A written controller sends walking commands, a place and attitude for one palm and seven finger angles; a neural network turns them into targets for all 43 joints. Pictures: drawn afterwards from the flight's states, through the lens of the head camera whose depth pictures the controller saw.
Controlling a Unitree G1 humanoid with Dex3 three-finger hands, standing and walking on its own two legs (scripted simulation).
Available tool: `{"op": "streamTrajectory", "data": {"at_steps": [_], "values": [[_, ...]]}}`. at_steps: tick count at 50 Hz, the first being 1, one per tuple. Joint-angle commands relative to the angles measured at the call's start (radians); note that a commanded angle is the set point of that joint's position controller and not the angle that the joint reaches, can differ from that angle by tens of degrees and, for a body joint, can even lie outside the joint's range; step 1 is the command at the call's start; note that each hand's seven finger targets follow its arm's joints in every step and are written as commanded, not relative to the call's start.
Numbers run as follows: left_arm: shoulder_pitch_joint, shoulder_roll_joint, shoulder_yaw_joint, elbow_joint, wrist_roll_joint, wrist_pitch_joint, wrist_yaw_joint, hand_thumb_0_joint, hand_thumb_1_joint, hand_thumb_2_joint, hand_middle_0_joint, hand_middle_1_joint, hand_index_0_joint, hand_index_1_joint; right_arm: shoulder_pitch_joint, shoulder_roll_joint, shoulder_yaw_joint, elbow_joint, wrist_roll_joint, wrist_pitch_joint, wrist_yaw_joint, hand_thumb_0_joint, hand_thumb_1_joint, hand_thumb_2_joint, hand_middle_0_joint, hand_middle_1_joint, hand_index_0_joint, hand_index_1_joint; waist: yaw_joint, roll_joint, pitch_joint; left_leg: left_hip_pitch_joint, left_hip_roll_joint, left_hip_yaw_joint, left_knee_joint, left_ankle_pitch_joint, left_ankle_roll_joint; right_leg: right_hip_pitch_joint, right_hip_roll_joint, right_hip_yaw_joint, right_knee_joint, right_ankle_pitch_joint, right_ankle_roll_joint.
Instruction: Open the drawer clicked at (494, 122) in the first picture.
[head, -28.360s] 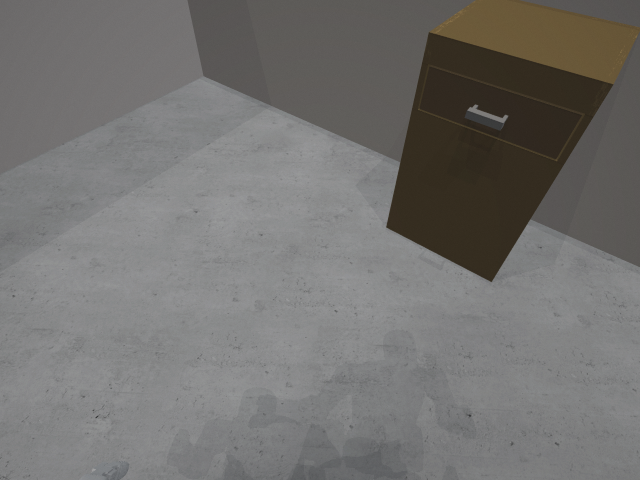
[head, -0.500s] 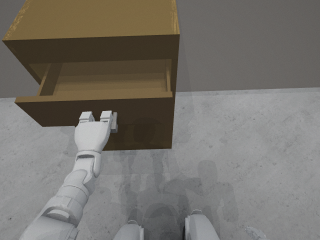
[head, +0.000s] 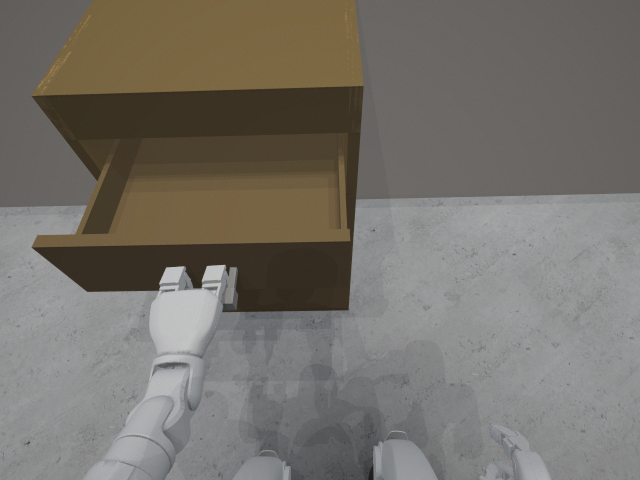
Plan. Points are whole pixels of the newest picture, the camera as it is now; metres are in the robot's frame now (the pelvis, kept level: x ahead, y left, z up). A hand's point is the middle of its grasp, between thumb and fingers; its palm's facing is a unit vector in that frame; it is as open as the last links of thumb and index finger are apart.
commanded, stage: pull the drawer open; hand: left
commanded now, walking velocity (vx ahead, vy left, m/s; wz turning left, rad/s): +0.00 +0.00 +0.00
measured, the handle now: (200, 286) +0.38 +0.20 -0.04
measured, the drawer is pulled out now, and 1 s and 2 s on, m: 0.20 0.30 0.30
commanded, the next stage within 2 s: open the thumb to release the handle in 1.16 s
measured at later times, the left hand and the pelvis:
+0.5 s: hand (194, 369) +0.26 +0.19 -0.06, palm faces -0.02 -0.04 -1.00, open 5.8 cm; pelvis +0.01 +0.00 +0.00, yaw +0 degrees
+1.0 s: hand (190, 401) +0.22 +0.18 -0.06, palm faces -0.04 -0.07 -1.00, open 5.9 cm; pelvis +0.01 -0.01 -0.01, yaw -1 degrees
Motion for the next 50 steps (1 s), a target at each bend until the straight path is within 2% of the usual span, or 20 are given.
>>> {"op": "streamTrajectory", "data": {"at_steps": [1,5,7,9,11,16,17,20,22,27,30,34,35,38,40,42,45,47,49,50], "values": [[-0.072,0.088,0.044,-0.212,-0.008,0.001,0.036,0.0,0.9,0.9,-0.4,-1.35,-0.4,-1.35,-0.018,-0.118,-0.03,-0.128,0.001,-0.042,-0.006,0.0,-0.9,-0.9,0.2,0.3,0.2,0.3,0.009,-0.06,-0.324,0.106,-0.058,0.024,-0.141,0.272,0.028,0.339,0.044,-0.028,-0.134,0.228,-0.035],[-0.016,0.073,0.03,-0.252,-0.002,0.003,0.039,0.0,0.9,0.9,-0.4,-1.35,-0.4,-1.35,-0.034,-0.117,-0.025,-0.14,-0.001,-0.044,-0.004,0.0,-0.9,-0.9,0.2,0.3,0.2,0.3,0.008,-0.062,-0.296,0.104,-0.058,0.02,-0.138,0.262,0.026,0.32,0.045,-0.032,-0.131,0.212,-0.035],[0.018,0.098,0.06,-0.282,0.002,0.002,0.045,0.0,0.9,0.9,-0.4,-1.35,-0.4,-1.35,-0.045,-0.118,-0.027,-0.147,-0.002,-0.045,-0.005,0.0,-0.9,-0.9,0.2,0.3,0.2,0.3,0.019,-0.071,-0.312,0.109,-0.058,0.019,-0.134,0.272,0.026,0.333,0.047,-0.03,-0.126,0.222,-0.038],[0.055,0.08,0.041,-0.308,0.004,0.006,0.047,0.0,0.9,0.9,-0.4,-1.35,-0.4,-1.35,-0.049,-0.113,-0.024,-0.155,-0.003,-0.046,-0.003,0.0,-0.9,-0.9,0.2,0.3,0.2,0.3,0.02,-0.057,-0.307,0.111,-0.058,0.022,-0.132,0.266,0.025,0.327,0.045,-0.03,-0.125,0.218,-0.037],[0.075,0.08,0.042,-0.306,0.007,0.012,0.048,0.0,0.9,0.9,-0.4,-1.35,-0.4,-1.35,-0.057,-0.112,-0.023,-0.154,-0.003,-0.045,-0.005,0.0,-0.9,-0.9,0.2,0.3,0.2,0.3,0.015,-0.082,-0.288,0.106,-0.058,0.02,-0.127,0.258,0.026,0.319,0.047,-0.028,-0.127,0.211,-0.034],[0.122,0.071,0.031,-0.36,0.012,0.02,0.054,0.0,0.9,0.9,-0.4,-1.35,-0.4,-1.35,-0.073,-0.109,-0.021,-0.161,-0.007,-0.048,-0.005,0.0,-0.9,-0.9,0.2,0.3,0.2,0.3,0.021,-0.064,-0.298,0.122,-0.058,0.02,-0.122,0.274,0.026,0.32,0.047,-0.027,-0.12,0.23,-0.036],[0.154,0.079,0.042,-0.382,0.01,0.023,0.055,0.0,0.9,0.9,-0.4,-1.35,-0.4,-1.35,-0.081,-0.11,-0.021,-0.167,-0.007,-0.047,-0.004,0.0,-0.9,-0.9,0.2,0.3,0.2,0.3,0.03,-0.043,-0.307,0.133,-0.058,0.02,-0.122,0.294,0.024,0.327,0.048,-0.026,-0.116,0.25,-0.041],[0.207,0.061,0.021,-0.405,0.003,0.03,0.049,0.0,0.9,0.9,-0.4,-1.35,-0.4,-1.35,-0.089,-0.107,-0.016,-0.176,-0.006,-0.042,-0.001,0.0,-0.9,-0.9,0.2,0.3,0.2,0.3,0.025,-0.079,-0.285,0.12,-0.057,0.02,-0.121,0.272,0.025,0.329,0.046,-0.027,-0.122,0.234,-0.035],[0.22,0.085,0.046,-0.409,0.003,0.029,0.049,0.0,0.9,0.9,-0.4,-1.35,-0.4,-1.35,-0.098,-0.108,-0.014,-0.175,-0.005,-0.042,-0.005,0.0,-0.9,-0.9,0.2,0.3,0.2,0.3,0.029,-0.078,-0.272,0.107,-0.06,0.018,-0.122,0.252,0.024,0.331,0.048,-0.02,-0.125,0.218,-0.037],[0.321,0.095,0.066,-0.445,-0.002,0.022,0.049,0.0,0.9,0.9,-0.4,-1.35,-0.4,-1.35,-0.113,-0.102,-0.008,-0.187,-0.005,-0.043,-0.006,0.0,-0.9,-0.9,0.2,0.3,0.2,0.3,0.039,-0.097,-0.258,0.09,-0.061,0.018,-0.118,0.234,0.024,0.337,0.047,-0.011,-0.127,0.206,-0.036],[0.358,0.077,0.045,-0.477,0.005,0.016,0.056,0.0,0.9,0.9,-0.4,-1.35,-0.4,-1.35,-0.119,-0.097,-0.006,-0.196,-0.01,-0.045,-0.004,0.0,-0.9,-0.9,0.2,0.3,0.2,0.3,0.045,-0.063,-0.262,0.097,-0.061,0.022,-0.112,0.234,0.024,0.326,0.046,-0.013,-0.118,0.2,-0.037],[0.397,0.085,0.056,-0.504,0.005,0.015,0.062,0.0,0.9,0.9,-0.4,-1.35,-0.4,-1.35,-0.124,-0.098,-0.007,-0.199,-0.011,-0.043,0.001,0.0,-0.9,-0.9,0.2,0.3,0.2,0.3,0.045,-0.064,-0.252,0.097,-0.058,0.017,-0.106,0.238,0.023,0.314,0.047,-0.011,-0.111,0.204,-0.038],[0.435,0.087,0.063,-0.505,0.007,0.013,0.064,0.0,0.9,0.9,-0.4,-1.35,-0.4,-1.35,-0.127,-0.094,-0.006,-0.202,-0.012,-0.044,0.001,0.0,-0.9,-0.9,0.2,0.3,0.2,0.3,0.054,-0.076,-0.26,0.092,-0.06,0.018,-0.103,0.239,0.022,0.321,0.049,-0.011,-0.106,0.206,-0.038],[0.483,0.082,0.056,-0.538,0.002,0.011,0.065,0.0,0.9,0.9,-0.4,-1.35,-0.4,-1.35,-0.139,-0.094,-0.003,-0.212,-0.012,-0.042,0.004,0.0,-0.9,-0.9,0.2,0.3,0.2,0.3,0.054,-0.078,-0.259,0.092,-0.059,0.019,-0.096,0.247,0.023,0.321,0.048,-0.005,-0.101,0.225,-0.038],[0.53,0.063,0.038,-0.551,0.004,0.008,0.064,0.0,0.9,0.9,-0.4,-1.35,-0.4,-1.35,-0.14,-0.092,-0.002,-0.22,-0.013,-0.044,0.011,0.0,-0.9,-0.9,0.2,0.3,0.2,0.3,0.056,-0.067,-0.244,0.097,-0.058,0.015,-0.097,0.255,0.021,0.309,0.051,-0.015,-0.094,0.225,-0.04],[0.555,0.073,0.046,-0.587,0.003,0.002,0.063,0.0,0.9,0.9,-0.4,-1.35,-0.4,-1.35,-0.147,-0.094,-0.002,-0.229,-0.014,-0.041,0.014,0.0,-0.9,-0.9,0.2,0.3,0.2,0.3,0.06,-0.053,-0.265,0.11,-0.056,0.013,-0.092,0.275,0.021,0.31,0.054,-0.013,-0.084,0.241,-0.045],[0.619,0.041,0.01,-0.601,0.005,-0.011,0.059,0.0,0.9,0.9,-0.4,-1.35,-0.4,-1.35,-0.15,-0.089,0.001,-0.239,-0.019,-0.046,0.023,0.0,-0.9,-0.9,0.2,0.3,0.2,0.3,0.058,-0.066,-0.237,0.102,-0.055,0.012,-0.083,0.268,0.021,0.29,0.053,-0.018,-0.078,0.229,-0.043],[0.693,0.058,0.034,-0.617,-0.002,-0.021,0.05,0.0,0.9,0.9,-0.4,-1.35,-0.4,-1.35,-0.152,-0.089,0.003,-0.253,-0.015,-0.047,0.029,0.0,-0.9,-0.9,0.2,0.3,0.2,0.3,0.077,-0.064,-0.246,0.101,-0.054,0.01,-0.084,0.285,0.019,0.302,0.058,-0.014,-0.069,0.242,-0.049],[0.732,0.036,0.005,-0.639,-0.004,-0.029,0.04,0.0,0.9,0.9,-0.4,-1.35,-0.4,-1.35,-0.149,-0.088,0.005,-0.264,-0.016,-0.047,0.038,0.0,-0.9,-0.9,0.2,0.3,0.2,0.3,0.074,-0.066,-0.234,0.099,-0.052,0.011,-0.079,0.291,0.02,0.295,0.056,-0.012,-0.066,0.251,-0.047],[0.762,0.037,0.007,-0.647,-0.004,-0.036,0.038,0.0,0.9,0.9,-0.4,-1.35,-0.4,-1.35,-0.148,-0.087,0.008,-0.273,-0.016,-0.047,0.041,0.0,-0.9,-0.9,0.2,0.3,0.2,0.3,0.081,-0.067,-0.241,0.094,-0.054,0.01,-0.076,0.297,0.019,0.299,0.059,-0.014,-0.056,0.25,-0.048]]}}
